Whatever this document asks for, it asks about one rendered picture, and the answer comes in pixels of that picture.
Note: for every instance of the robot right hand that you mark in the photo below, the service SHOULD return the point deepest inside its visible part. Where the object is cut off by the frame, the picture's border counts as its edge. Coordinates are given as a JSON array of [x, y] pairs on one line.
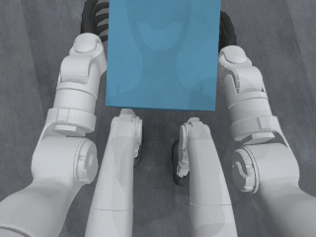
[[226, 32]]

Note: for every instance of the robot right upper arm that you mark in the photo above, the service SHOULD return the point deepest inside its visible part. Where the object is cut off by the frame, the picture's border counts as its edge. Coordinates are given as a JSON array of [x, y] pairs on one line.
[[269, 173]]

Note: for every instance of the robot left upper arm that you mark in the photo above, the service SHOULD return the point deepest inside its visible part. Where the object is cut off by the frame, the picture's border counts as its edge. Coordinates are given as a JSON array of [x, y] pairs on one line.
[[61, 166]]

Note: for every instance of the robot left thigh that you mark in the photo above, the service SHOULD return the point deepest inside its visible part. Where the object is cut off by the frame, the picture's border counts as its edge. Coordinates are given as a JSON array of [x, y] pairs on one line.
[[111, 210]]

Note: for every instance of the robot left forearm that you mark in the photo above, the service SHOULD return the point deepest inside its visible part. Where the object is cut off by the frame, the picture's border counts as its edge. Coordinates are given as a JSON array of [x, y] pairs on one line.
[[73, 112]]

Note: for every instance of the robot right forearm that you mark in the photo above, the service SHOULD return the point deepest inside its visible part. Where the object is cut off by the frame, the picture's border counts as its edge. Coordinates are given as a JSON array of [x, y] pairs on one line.
[[247, 100]]

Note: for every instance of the robot left hand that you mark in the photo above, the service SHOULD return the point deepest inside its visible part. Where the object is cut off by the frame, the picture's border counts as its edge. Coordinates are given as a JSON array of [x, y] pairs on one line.
[[90, 21]]

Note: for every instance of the robot right foot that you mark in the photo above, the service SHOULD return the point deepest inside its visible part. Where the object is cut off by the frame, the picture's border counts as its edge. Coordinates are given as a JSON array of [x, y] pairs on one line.
[[178, 180]]

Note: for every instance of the carton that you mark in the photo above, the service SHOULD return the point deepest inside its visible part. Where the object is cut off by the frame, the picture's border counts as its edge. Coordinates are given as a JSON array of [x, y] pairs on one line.
[[163, 55]]

